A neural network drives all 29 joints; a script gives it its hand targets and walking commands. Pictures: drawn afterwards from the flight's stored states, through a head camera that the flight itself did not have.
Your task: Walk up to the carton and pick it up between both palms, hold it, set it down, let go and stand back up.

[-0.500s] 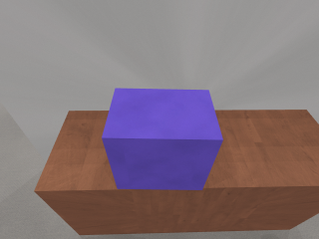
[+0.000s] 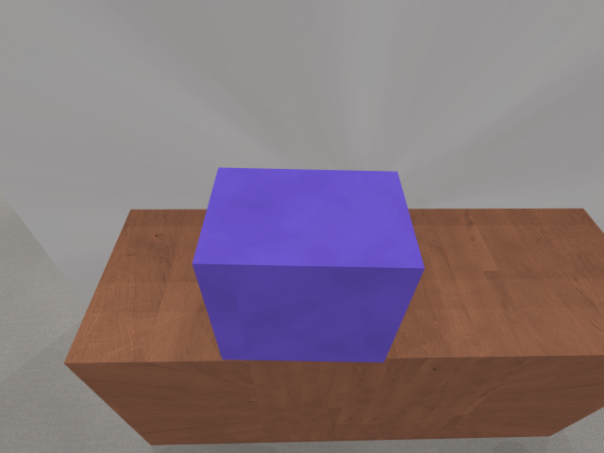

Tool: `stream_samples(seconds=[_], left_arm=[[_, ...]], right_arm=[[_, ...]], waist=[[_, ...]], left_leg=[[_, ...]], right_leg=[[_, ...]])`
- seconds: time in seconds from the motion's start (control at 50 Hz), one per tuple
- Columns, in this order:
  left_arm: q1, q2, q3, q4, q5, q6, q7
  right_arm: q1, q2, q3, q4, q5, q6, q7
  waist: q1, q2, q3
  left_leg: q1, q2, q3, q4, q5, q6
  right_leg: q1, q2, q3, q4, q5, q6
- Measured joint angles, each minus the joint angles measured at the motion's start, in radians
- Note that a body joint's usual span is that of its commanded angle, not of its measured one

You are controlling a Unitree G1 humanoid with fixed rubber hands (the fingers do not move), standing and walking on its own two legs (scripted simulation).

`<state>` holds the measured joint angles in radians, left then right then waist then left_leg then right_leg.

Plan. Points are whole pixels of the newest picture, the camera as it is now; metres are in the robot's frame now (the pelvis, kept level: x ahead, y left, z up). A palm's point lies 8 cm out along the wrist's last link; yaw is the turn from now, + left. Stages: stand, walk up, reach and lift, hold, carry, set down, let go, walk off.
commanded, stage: stand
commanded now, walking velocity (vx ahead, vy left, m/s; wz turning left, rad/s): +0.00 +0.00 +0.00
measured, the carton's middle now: (305, 270) +0.45 +0.00 -0.05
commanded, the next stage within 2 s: none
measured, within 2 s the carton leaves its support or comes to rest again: neither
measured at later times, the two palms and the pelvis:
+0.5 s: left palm out of the picture +0.01 +0.24 -0.14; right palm out of the picture +0.01 -0.24 -0.14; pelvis +0.00 +0.00 +0.00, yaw +0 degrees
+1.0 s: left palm out of the picture +0.01 +0.23 -0.14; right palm out of the picture +0.01 -0.24 -0.14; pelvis +0.00 +0.00 +0.00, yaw +0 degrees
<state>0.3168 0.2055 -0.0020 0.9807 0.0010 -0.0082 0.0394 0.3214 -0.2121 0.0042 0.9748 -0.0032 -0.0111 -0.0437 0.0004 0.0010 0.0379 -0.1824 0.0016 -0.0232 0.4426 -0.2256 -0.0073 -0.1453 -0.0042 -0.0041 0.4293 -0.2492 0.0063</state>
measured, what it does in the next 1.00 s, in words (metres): stands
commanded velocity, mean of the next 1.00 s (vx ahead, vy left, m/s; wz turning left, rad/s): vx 0.00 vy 0.00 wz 0.00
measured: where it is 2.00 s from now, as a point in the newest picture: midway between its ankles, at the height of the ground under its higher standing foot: outside the picture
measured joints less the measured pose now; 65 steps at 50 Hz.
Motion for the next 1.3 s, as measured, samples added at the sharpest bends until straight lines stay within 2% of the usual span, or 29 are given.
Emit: stream_samples(seconds=[1.3], left_arm=[[0.004, -0.02, -0.003, 0.046, -0.002, -0.002, 0.006]], right_arm=[[-0.008, 0.019, 0.005, 0.058, 0.001, -0.001, -0.007]], waist=[[0.0, 0.001, 0.005]], left_leg=[[0.009, 0.006, -0.007, -0.01, -0.001, -0.008]], right_leg=[[0.013, 0.002, -0.008, -0.012, -0.002, -0.004]])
